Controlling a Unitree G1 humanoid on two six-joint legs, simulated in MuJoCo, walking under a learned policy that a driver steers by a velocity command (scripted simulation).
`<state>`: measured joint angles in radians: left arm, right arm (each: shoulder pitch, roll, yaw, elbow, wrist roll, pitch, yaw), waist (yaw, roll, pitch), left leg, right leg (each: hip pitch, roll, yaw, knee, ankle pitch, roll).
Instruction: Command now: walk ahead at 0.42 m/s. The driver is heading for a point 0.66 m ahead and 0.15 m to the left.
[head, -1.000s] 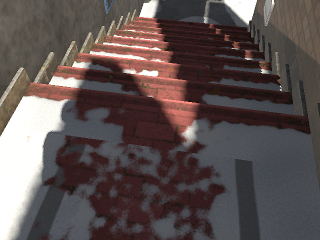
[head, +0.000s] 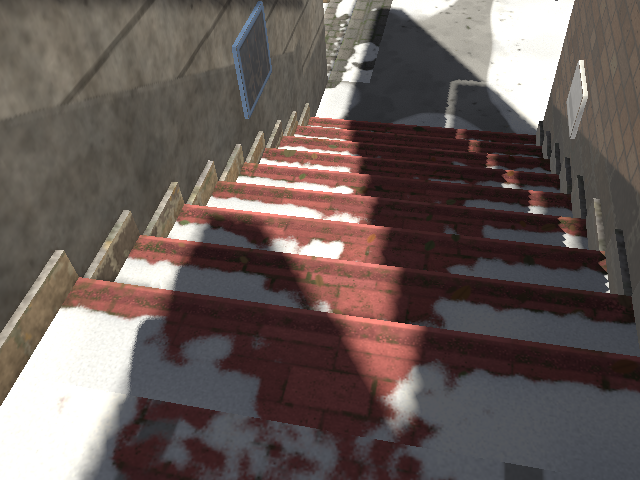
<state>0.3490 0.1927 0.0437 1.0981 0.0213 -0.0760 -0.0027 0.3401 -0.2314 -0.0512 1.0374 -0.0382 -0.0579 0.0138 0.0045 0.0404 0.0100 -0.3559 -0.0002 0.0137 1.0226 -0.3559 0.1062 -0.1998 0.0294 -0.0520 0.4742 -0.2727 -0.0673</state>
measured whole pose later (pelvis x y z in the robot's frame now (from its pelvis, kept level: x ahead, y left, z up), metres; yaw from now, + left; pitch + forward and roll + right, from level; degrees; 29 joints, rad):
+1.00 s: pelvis +0.53 +0.00 -0.02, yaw +4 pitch +0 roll +0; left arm 0.03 0.18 0.02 0.86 0.02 -0.08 -0.02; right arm 0.47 -0.17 -0.04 1.05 0.01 -0.06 -0.04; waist -0.06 0.01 0.09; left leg -0.14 -0.08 -0.02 0.95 -0.50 0.07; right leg -0.44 0.02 -0.09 0.56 -0.13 -0.10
